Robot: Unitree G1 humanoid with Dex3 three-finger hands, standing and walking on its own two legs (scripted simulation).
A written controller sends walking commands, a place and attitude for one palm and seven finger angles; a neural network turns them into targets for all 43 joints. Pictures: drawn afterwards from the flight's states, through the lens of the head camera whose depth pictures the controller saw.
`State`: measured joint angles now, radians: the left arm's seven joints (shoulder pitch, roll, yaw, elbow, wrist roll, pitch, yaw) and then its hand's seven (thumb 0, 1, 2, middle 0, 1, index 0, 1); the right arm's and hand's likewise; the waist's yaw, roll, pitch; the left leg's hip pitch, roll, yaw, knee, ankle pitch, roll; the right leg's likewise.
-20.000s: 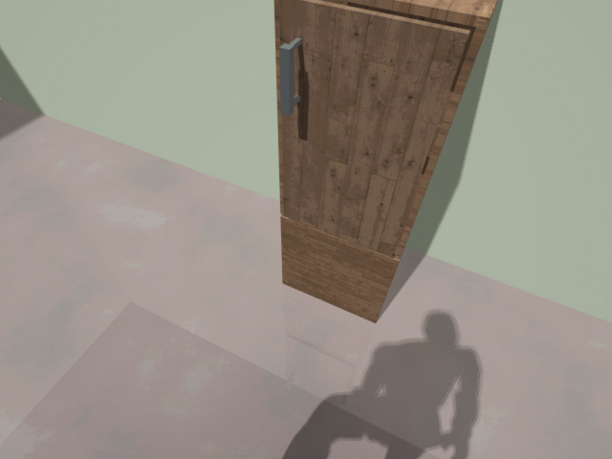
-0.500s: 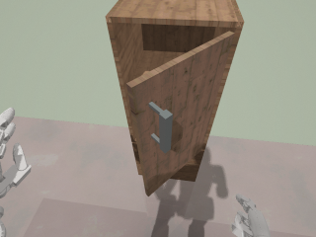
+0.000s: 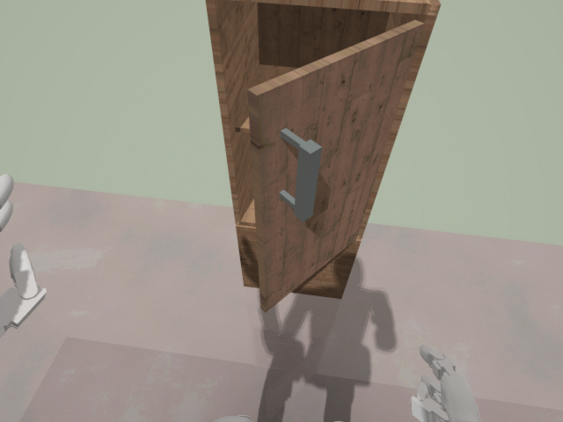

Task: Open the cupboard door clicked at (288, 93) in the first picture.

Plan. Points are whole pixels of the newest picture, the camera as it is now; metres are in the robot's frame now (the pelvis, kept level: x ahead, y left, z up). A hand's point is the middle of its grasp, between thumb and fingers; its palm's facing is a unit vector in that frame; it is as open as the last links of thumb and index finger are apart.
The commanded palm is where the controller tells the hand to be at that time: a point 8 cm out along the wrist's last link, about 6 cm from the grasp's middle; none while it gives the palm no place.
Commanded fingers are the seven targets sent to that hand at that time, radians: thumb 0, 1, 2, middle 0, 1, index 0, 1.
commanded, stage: step back with the hand held close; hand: left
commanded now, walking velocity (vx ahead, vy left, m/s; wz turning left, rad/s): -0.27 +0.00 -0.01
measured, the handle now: (296, 176) +0.42 +0.01 +0.13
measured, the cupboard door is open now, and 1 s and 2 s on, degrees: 49 49 49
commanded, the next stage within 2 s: stop stepping back and stand still in 0.36 s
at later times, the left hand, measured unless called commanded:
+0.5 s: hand out of the picture +0.08 +0.23 +0.17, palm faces +0.33 -0.82 -0.47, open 7.5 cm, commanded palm +0.01 +0.28 +0.19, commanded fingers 0.00 0.90 0.90 -0.20 -0.30 -0.20 -0.30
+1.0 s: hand out of the picture -0.02 +0.22 +0.18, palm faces +0.39 -0.80 -0.46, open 7.5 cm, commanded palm -0.08 +0.27 +0.19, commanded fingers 0.00 0.90 0.90 -0.20 -0.30 -0.20 -0.30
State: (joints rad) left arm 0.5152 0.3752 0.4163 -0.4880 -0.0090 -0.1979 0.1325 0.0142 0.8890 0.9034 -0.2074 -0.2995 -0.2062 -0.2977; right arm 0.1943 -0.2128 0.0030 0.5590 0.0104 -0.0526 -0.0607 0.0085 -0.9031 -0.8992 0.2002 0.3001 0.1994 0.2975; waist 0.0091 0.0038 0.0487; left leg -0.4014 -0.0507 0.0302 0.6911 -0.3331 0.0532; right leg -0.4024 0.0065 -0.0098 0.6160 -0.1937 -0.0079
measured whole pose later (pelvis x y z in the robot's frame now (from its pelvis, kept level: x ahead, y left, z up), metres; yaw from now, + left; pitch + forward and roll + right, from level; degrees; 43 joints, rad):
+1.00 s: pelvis -0.22 -0.02 +0.01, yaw -1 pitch +0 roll +0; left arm 0.55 0.41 0.39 -0.49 -0.01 -0.21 0.14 0.02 0.89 0.90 -0.21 -0.30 -0.21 -0.30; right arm 0.24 -0.20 0.01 0.63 -0.01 -0.13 -0.07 0.01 -0.90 -0.90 0.20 0.30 0.20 0.30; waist -0.01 -0.02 -0.03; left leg -0.38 -0.01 0.02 0.71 -0.36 0.02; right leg -0.23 0.01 -0.04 0.56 -0.33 -0.04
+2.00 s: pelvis -0.24 +0.01 +0.02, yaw +3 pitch -2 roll -1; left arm 0.25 0.25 0.00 1.02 0.01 0.02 0.00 0.00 0.95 0.90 -0.21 -0.30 -0.20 -0.30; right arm 0.21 -0.27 -0.01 1.04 -0.02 0.02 -0.01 0.01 -0.91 -0.90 0.20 0.30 0.20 0.30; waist 0.00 0.00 0.09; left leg -0.25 -0.01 -0.03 0.48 -0.19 0.01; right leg -0.18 0.04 0.02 0.46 -0.25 -0.02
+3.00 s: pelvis -0.21 +0.01 +0.03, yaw +3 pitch -2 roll +0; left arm 0.10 0.32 0.01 1.12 0.01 -0.02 0.00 0.01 0.90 0.90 -0.20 -0.30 -0.20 -0.30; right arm 0.08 -0.33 -0.01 1.13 -0.01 -0.01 -0.01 0.00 -0.91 -0.90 0.20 0.30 0.20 0.30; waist -0.01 0.02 0.07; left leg -0.14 -0.02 -0.02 0.32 -0.15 0.01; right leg -0.08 0.02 0.04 0.32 -0.21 -0.02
